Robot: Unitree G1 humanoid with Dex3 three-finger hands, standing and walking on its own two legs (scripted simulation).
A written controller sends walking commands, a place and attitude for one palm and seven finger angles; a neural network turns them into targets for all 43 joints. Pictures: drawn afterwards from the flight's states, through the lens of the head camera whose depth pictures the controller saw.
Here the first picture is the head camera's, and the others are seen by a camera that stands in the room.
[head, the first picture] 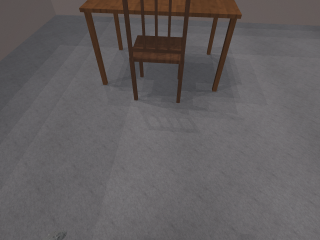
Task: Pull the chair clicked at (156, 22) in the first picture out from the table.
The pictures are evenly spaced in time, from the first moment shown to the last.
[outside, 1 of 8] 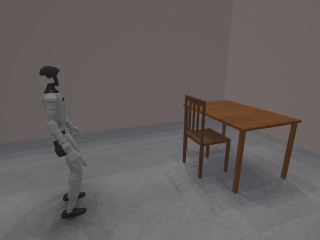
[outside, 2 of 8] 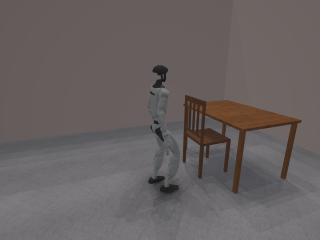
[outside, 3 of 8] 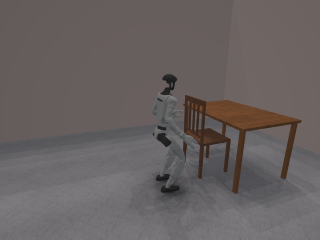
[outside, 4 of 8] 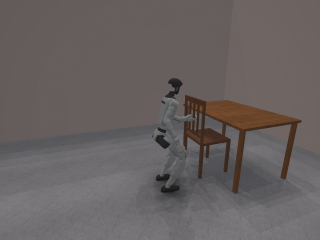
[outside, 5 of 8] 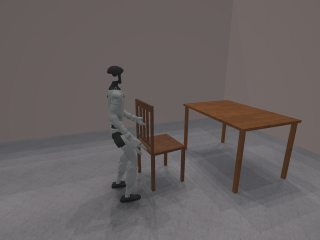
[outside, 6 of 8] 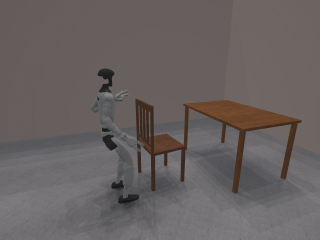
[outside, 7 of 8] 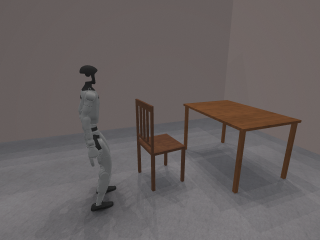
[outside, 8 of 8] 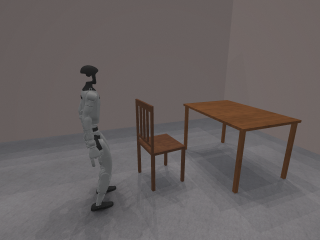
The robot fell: no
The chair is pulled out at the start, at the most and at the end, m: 0.00 0.62 0.62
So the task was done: yes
